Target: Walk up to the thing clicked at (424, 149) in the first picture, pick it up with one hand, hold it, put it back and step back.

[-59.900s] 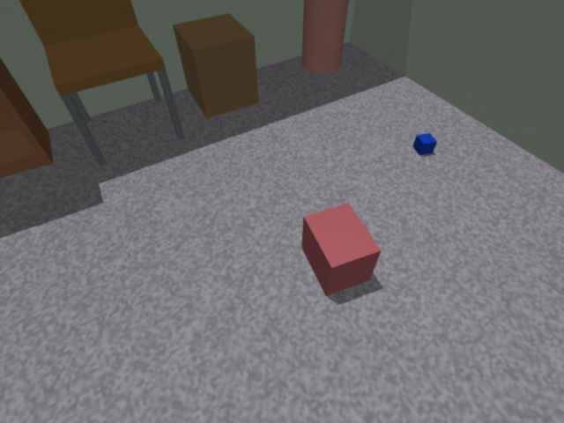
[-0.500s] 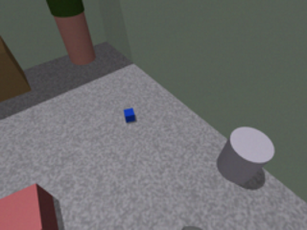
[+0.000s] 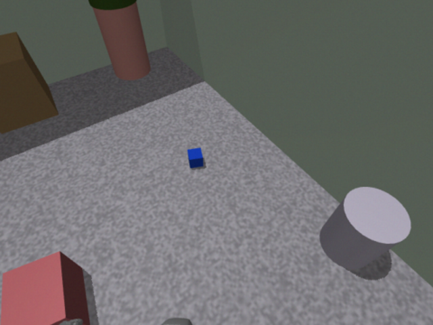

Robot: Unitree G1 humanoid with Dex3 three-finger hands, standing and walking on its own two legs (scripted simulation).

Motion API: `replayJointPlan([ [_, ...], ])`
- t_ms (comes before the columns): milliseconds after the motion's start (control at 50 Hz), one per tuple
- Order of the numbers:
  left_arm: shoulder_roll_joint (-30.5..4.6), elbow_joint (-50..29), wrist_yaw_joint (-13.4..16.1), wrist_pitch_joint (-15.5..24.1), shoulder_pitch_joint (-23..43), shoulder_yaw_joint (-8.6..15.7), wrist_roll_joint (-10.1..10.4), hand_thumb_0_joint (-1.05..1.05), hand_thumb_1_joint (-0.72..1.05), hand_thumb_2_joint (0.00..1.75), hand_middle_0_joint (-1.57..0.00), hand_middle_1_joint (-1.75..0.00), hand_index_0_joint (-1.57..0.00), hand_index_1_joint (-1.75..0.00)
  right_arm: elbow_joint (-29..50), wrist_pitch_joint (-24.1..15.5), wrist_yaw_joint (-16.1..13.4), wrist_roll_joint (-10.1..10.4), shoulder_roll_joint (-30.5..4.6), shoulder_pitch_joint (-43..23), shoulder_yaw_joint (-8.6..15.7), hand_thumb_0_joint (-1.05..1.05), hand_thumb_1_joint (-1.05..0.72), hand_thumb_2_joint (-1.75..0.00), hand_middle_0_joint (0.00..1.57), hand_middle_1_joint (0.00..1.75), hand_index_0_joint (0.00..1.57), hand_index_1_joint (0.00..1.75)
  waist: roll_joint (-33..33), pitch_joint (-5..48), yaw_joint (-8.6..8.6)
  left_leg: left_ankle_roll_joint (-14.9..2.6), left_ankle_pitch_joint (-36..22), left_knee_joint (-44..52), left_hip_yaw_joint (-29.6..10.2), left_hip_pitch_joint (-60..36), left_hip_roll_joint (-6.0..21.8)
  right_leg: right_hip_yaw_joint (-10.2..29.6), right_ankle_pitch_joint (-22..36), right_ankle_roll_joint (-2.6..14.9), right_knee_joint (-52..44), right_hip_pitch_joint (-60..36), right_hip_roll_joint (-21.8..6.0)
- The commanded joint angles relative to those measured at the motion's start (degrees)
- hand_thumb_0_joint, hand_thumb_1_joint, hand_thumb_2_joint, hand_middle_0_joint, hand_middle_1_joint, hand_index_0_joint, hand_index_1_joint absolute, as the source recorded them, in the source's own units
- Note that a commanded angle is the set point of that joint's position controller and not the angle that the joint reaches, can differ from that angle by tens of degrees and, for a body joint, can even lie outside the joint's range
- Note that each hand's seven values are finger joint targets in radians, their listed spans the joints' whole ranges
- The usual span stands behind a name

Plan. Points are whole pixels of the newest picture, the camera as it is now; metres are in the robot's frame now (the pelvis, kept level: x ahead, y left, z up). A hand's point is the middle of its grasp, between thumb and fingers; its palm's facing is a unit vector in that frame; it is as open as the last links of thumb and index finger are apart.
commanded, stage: step back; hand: left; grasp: from above
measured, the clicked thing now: (195, 158) +1.05 +0.17 -0.72
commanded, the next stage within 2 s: stand in 0.14 s
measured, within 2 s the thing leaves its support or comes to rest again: neither
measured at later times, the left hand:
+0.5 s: hand out of the picture +0.10 +0.24 -0.13, palm faces -0.02 -0.94 -0.33, open 7.4 cm
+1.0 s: hand out of the picture +0.08 +0.24 -0.14, palm faces -0.06 -0.94 -0.34, open 7.4 cm
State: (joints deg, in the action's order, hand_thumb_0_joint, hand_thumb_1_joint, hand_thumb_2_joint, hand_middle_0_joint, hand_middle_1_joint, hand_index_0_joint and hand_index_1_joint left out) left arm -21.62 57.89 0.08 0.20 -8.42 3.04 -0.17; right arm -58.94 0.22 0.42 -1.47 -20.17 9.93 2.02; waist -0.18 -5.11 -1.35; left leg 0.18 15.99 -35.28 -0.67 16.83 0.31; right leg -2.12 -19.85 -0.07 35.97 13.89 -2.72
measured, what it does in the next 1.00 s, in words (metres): stands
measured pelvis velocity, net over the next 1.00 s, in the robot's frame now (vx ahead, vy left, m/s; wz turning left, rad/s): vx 0.01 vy -0.01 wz -0.02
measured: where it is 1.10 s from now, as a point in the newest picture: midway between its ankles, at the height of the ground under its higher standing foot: outside the picture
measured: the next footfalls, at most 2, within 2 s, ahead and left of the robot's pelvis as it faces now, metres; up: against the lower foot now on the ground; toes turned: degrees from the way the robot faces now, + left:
none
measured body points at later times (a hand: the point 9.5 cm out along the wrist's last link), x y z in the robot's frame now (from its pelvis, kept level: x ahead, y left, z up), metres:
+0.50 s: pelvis +0.01 +0.00 +0.02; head +0.02 +0.00 +0.47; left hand +0.11 +0.29 -0.11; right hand +0.12 -0.30 -0.10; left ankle +0.03 +0.12 -0.73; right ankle +0.00 -0.13 -0.73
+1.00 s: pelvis +0.01 -0.01 +0.02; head +0.02 -0.01 +0.47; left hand +0.08 +0.29 -0.11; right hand +0.05 -0.31 -0.12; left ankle +0.03 +0.12 -0.73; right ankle +0.00 -0.13 -0.73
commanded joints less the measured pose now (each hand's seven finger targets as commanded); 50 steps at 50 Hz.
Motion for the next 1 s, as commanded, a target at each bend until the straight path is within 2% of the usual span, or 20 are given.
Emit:
replayJointPlan([
  [0, -11.6, -2.0, 0.6, 1.9, 0.4, 2.0, -0.1, 0.0, 0.9, 0.9, -0.2, -0.3, -0.2, -0.3, 4.0, -1.8, -1.0, 0.6, -13.0, -5.9, 2.0, 0.0, -0.9, -0.9, 0.2, 0.3, 0.2, 0.3, 4.6, 7.8, -1.14, -4.01, -10.9, 10.8, -9.7, 0.8, 8.7, 3.2, 8.4, 2.43, -6.9, -6.7, -2.0],
  [40, -12.2, -1.4, 0.6, 2.0, 1.4, 1.9, 0.1, 0.0, 0.9, 0.9, -0.2, -0.3, -0.2, -0.3, 2.9, -1.9, -1.1, 0.9, -12.4, -5.6, 1.9, 0.0, -0.9, -0.9, 0.2, 0.3, 0.2, 0.3, 4.4, 9.4, -0.1, -2.85, -14.0, 9.7, -7.8, -2.1, 7.2, 4.5, 13.5, 2.74, -7.7, -6.8, -3.5],
  [100, -11.8, -0.9, 0.8, 2.0, 2.9, 1.5, 0.2, 0.0, 0.9, 0.9, -0.2, -0.3, -0.2, -0.3, 1.6, -1.8, -1.1, 0.9, -12.4, -6.7, 1.8, 0.0, -0.9, -0.9, 0.2, 0.3, 0.2, 0.3, 3.9, 10.7, 0.18, -3.1, -21.8, 9.4, -7.0, -5.7, 7.6, 3.9, 18.4, 1.95, -8.6, -7.1, -3.7],
  [120, -9.6, 0.7, 0.5, 1.9, 2.2, -0.1, 0.4, 0.0, 0.9, 0.9, -0.2, -0.3, -0.2, -0.3, 1.1, -2.4, -0.9, 1.0, -12.2, -5.6, 1.3, 0.0, -0.9, -0.9, 0.2, 0.3, 0.2, 0.3, 3.0, 10.9, 0.67, -2.67, -22.2, 10.8, -7.2, -8.8, 7.6, 4.8, 19.2, 1.84, -10.6, -6.9, -4.0],
  [140, -9.8, 0.8, 0.4, 2.0, 3.0, -0.2, 0.3, 0.0, 0.9, 0.9, -0.2, -0.3, -0.2, -0.3, 0.7, -2.7, -0.9, 1.0, -12.4, -5.7, 1.3, 0.0, -0.9, -0.9, 0.2, 0.3, 0.2, 0.3, 2.7, 10.8, 1.09, -2.57, -24.8, 11.1, -7.0, -10.4, 7.8, 4.9, 21.0, 1.63, -11.3, -6.7, -4.1],
  [180, -10.5, 1.3, 0.5, 2.0, 4.2, -0.2, 0.3, 0.0, 0.9, 0.9, -0.2, -0.3, -0.2, -0.3, 0.2, -2.7, -0.8, 1.0, -12.1, -6.4, 1.2, 0.0, -0.9, -0.9, 0.2, 0.3, 0.2, 0.3, 2.2, 9.3, 1.21, -2.42, -23.4, 12.7, -6.7, -9.7, 7.8, 4.7, 19.4, 1.1, -12.6, -7.1, -3.8],
  [220, -10.7, 1.9, 0.4, 2.0, 4.7, -0.5, 0.1, 0.0, 0.9, 0.9, -0.2, -0.3, -0.2, -0.3, -0.2, -2.7, -0.8, 1.1, -11.6, -7.5, 1.1, 0.0, -0.9, -0.9, 0.2, 0.3, 0.2, 0.3, 1.2, 9.1, 1.19, -2.0, -24.8, 13.4, -5.8, -11.6, 7.6, 4.8, 21.7, 1.25, -13.9, -7.2, -4.4],
  [300, -10.5, 2.9, 0.4, 2.2, 5.2, -0.9, -0.2, 0.0, 0.9, 0.9, -0.2, -0.3, -0.2, -0.3, -0.7, -2.4, -0.6, 1.3, -11.2, -9.1, 1.0, 0.0, -0.9, -0.9, 0.2, 0.3, 0.2, 0.3, 0.0, 7.7, 1.25, -1.66, -22.5, 15.4, -5.3, -11.6, 7.5, 4.6, 21.0, 0.73, -16.8, -8.0, -4.7],
  [420, -10.4, 3.7, 0.4, 2.5, 5.1, -0.9, -0.2, 0.0, 0.9, 0.9, -0.2, -0.3, -0.2, -0.3, -1.3, -2.4, -0.4, 1.3, -11.4, -10.2, 1.0, 0.0, -0.9, -0.9, 0.2, 0.3, 0.2, 0.3, 0.5, 8.5, 1.0, -1.2, -20.9, 17.0, -4.2, -12.8, 7.3, 5.1, 20.9, 0.43, -19.0, -9.6, -5.2],
  [580, -11.2, 4.1, 0.2, 2.2, 6.0, -0.7, -0.5, 0.0, 0.9, 0.9, -0.2, -0.3, -0.2, -0.3, -2.4, -2.2, -0.3, 1.0, -11.0, -9.7, 0.6, 0.0, -0.9, -0.9, 0.2, 0.3, 0.2, 0.3, 0.1, 5.7, 1.22, -0.42, -11.1, 19.9, -4.1, -10.6, 6.8, 5.7, 12.0, 0.69, -21.5, -7.5, -5.2],
  [660, -10.9, 4.1, 0.2, 2.3, 5.6, -0.8, -0.4, 0.0, 0.9, 0.9, -0.2, -0.3, -0.2, -0.3, -3.0, -2.2, -0.2, 1.0, -11.6, -9.0, 0.7, 0.0, -0.9, -0.9, 0.2, 0.3, 0.2, 0.3, -0.4, 5.8, 1.2, -0.5, -9.8, 20.2, -4.5, -10.0, 6.8, 5.8, 10.4, 0.74, -22.0, -7.5, -5.2],
  [780, -11.7, 4.0, 0.0, 1.8, 5.1, -0.7, -0.6, 0.0, 0.9, 0.9, -0.2, -0.3, -0.2, -0.3, -3.5, -1.7, 0.1, 0.8, -11.5, -6.9, 0.7, 0.0, -0.9, -0.9, 0.2, 0.3, 0.2, 0.3, -1.5, 2.4, 1.55, -0.37, -1.7, 20.3, -4.6, -7.9, 5.8, 7.0, -2.2, 0.89, -24.3, -2.1, -4.8],
  [820, -11.9, 3.7, 0.0, 1.8, 5.4, -0.6, -0.5, 0.0, 0.9, 0.9, -0.2, -0.3, -0.2, -0.3, -3.5, -1.8, 0.0, 0.7, -11.3, -5.8, 0.6, 0.0, -0.9, -0.9, 0.2, 0.3, 0.2, 0.3, -0.6, 4.1, 1.84, -0.58, -3.0, 20.3, -4.6, -8.4, 6.2, 7.0, 0.6, 1.11, -23.4, -3.3, -4.9],
  [840, -11.7, 3.4, 0.0, 1.9, 5.2, -0.7, -0.5, 0.0, 0.9, 0.9, -0.2, -0.3, -0.2, -0.3, -3.3, -2.0, 0.0, 0.6, -11.4, -6.2, 0.6, 0.0, -0.9, -0.9, 0.2, 0.3, 0.2, 0.3, -0.5, 5.1, 1.52, -0.68, -6.5, 20.1, -4.6, -9.0, 6.6, 6.9, 4.3, 1.33, -22.5, -4.8, -5.1],
  [880, -11.1, 3.6, -0.1, 2.1, 5.0, -0.8, -0.3, 0.0, 0.9, 0.9, -0.2, -0.3, -0.2, -0.3, -3.6, -2.2, -0.2, 0.6, -11.6, -5.8, 0.5, 0.0, -0.9, -0.9, 0.2, 0.3, 0.2, 0.3, 0.2, 6.5, 1.41, -0.84, -8.1, 20.0, -4.7, -9.0, 7.0, 6.7, 8.4, 1.16, -21.5, -6.8, -5.1],
  [920, -11.1, 3.7, 0.0, 2.1, 3.9, -0.9, -0.3, 0.0, 0.9, 0.9, -0.2, -0.3, -0.2, -0.3, -3.4, -2.2, -0.3, 0.7, -11.7, -6.4, 0.6, 0.0, -0.9, -0.9, 0.2, 0.3, 0.2, 0.3, -0.2, 7.0, 1.1, -0.71, -12.0, 19.5, -4.7, -9.9, 7.1, 6.1, 11.6, 1.0, -20.9, -7.1, -4.9],
  [960, -11.1, 3.8, 0.0, 2.0, 4.2, -0.9, -0.2, 0.0, 0.9, 0.9, -0.2, -0.3, -0.2, -0.3, -3.7, -2.2, -0.4, 0.8, -11.7, -5.4, 0.3, 0.0, -0.9, -0.9, 0.2, 0.3, 0.2, 0.3, 0.4, 7.2, 1.43, -0.73, -12.2, 19.5, -4.5, -10.0, 7.2, 6.1, 12.7, 1.06, -20.6, -7.5, -4.9],
  [980, -10.9, 3.7, 0.1, 2.0, 4.1, -0.9, -0.2, 0.0, 0.9, 0.9, -0.2, -0.3, -0.2, -0.3, -3.7, -2.3, -0.4, 0.9, -11.8, -5.6, 0.3, 0.0, -0.9, -0.9, 0.2, 0.3, 0.2, 0.3, 0.6, 7.9, 1.4, -0.92, -14.3, 19.0, -4.4, -10.6, 7.3, 6.0, 15.0, 1.12, -20.2, -8.2, -5.1],
])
